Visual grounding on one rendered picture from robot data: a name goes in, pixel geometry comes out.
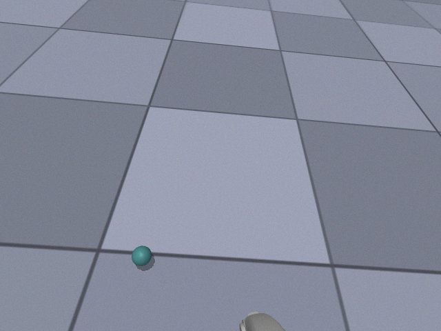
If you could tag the ball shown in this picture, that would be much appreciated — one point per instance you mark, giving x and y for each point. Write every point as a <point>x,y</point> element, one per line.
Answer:
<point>141,255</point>

